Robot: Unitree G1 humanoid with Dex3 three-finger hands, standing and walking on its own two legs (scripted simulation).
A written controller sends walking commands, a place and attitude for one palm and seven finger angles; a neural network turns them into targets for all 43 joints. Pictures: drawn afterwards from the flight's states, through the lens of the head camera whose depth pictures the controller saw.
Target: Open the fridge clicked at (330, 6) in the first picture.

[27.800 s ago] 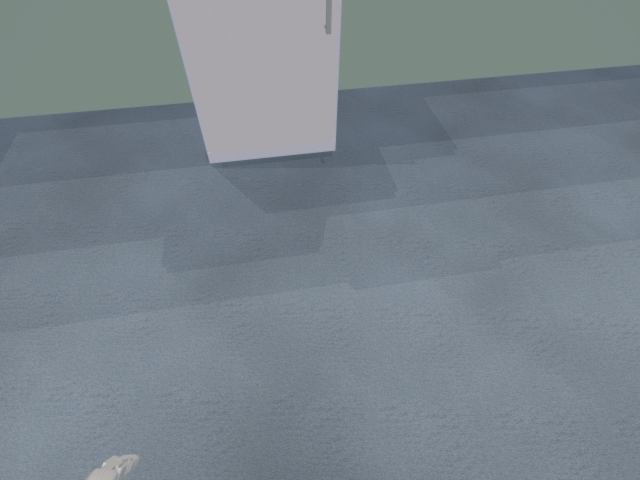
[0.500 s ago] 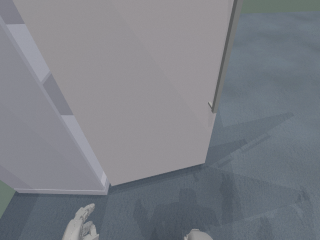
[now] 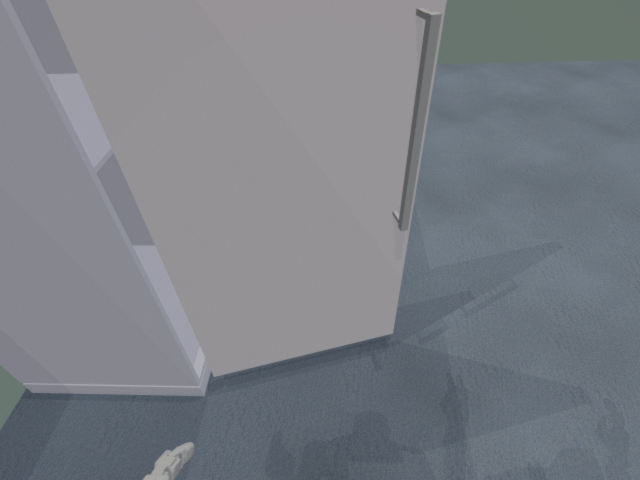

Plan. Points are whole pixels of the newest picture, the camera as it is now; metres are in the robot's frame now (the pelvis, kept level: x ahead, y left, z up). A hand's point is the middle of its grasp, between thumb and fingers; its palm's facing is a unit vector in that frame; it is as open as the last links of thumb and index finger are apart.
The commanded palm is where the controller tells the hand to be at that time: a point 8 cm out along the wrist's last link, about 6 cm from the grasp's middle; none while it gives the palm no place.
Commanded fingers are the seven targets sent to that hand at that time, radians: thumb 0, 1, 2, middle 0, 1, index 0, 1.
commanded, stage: stop stepping back and stand still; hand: right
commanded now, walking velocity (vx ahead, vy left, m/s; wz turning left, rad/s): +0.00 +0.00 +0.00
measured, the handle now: (411, 137) +0.74 -0.15 +0.09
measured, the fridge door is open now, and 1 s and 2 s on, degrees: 74 74 74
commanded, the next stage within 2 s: let the arm hang, fingers relaxed in 0.88 s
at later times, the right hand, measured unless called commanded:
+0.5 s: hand out of the picture +0.23 -0.31 +0.17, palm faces +0.40 +0.77 -0.51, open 7.4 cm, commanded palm +0.17 -0.34 +0.18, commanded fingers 0.00 -0.90 -0.90 0.20 0.30 0.20 0.30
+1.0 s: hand (633, 314) +0.26 -0.30 +0.15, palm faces +0.37 +0.79 -0.49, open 7.4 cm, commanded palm none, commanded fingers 0.00 -0.90 -0.90 0.20 0.30 0.20 0.30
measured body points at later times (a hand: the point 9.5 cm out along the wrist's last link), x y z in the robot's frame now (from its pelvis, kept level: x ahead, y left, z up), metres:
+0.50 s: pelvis +0.03 -0.04 +0.00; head +0.04 -0.05 +0.45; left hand +0.17 +0.19 -0.09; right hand +0.20 -0.34 +0.20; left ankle +0.03 +0.08 -0.73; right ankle +0.04 -0.13 -0.73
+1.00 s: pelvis +0.05 -0.04 +0.00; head +0.07 -0.04 +0.45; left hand +0.22 +0.20 -0.07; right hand +0.23 -0.34 +0.18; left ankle +0.03 +0.08 -0.73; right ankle +0.04 -0.13 -0.73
